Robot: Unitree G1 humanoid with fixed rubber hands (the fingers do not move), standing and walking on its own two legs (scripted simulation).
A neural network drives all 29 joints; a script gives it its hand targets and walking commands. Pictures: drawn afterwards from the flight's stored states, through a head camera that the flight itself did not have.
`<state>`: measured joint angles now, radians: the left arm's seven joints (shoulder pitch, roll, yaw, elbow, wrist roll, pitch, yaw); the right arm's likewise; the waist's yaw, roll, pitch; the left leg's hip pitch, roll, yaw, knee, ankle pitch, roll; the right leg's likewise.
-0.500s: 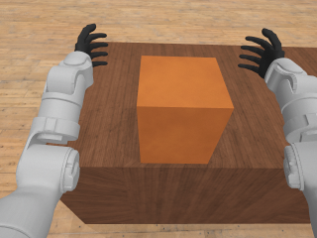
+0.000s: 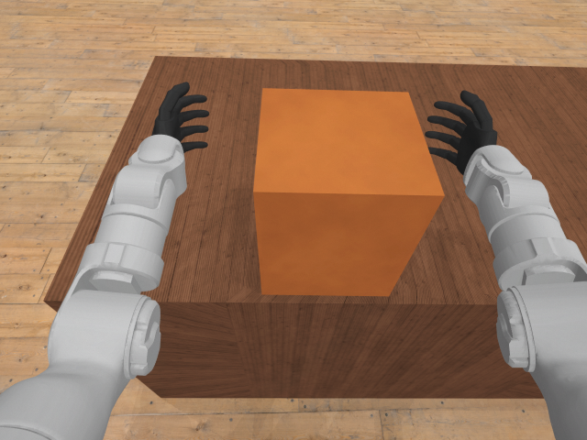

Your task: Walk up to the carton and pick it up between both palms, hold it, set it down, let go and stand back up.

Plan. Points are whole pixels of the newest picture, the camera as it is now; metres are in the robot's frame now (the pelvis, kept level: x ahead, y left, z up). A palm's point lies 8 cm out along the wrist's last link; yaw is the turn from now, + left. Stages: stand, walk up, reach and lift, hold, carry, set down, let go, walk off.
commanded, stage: reach and lift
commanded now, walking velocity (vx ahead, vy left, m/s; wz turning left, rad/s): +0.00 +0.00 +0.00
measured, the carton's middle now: (330, 199) +0.44 -0.03 +0.06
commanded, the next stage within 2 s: none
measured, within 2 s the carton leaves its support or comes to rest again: neither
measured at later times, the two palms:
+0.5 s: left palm (193, 168) +0.44 +0.16 +0.12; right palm (441, 171) +0.46 -0.19 +0.12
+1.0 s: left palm (221, 160) +0.44 +0.12 +0.13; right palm (437, 170) +0.45 -0.18 +0.13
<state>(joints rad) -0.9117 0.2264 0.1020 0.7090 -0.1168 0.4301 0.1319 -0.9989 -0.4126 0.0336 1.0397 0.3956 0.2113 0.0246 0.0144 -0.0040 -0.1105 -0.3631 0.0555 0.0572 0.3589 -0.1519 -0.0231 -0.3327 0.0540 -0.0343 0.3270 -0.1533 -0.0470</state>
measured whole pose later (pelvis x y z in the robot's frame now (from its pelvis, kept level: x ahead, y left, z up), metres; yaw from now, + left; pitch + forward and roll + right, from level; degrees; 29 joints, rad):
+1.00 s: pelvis +0.00 +0.00 +0.00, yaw -2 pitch +12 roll +0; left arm -0.96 0.00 0.24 0.93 0.08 0.14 0.21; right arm -1.01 -0.24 -0.06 1.16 0.21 0.03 -0.09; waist 0.04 -0.01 -0.13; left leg -0.41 0.07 0.09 0.36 -0.15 -0.02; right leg -0.40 0.06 0.00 0.34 -0.14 -0.05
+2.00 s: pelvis +0.02 +0.01 +0.00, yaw -1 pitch +1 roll +1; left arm -0.74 -0.18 0.45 0.53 0.41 0.24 0.06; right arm -0.81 -0.03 -0.49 0.91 -0.24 -0.05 0.08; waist -0.03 -0.05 0.02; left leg -0.11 0.03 0.09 0.28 -0.17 -0.01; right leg -0.13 0.03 0.00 0.32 -0.20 -0.03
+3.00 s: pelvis -0.01 +0.00 +0.00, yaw +2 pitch -1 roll +0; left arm -0.80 -0.06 0.33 0.62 0.26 0.40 0.11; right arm -0.82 -0.07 -0.30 1.00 -0.06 0.01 -0.06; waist -0.04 -0.04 -0.04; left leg -0.15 0.03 0.04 0.30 -0.13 -0.01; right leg -0.13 0.03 -0.06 0.30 -0.16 -0.04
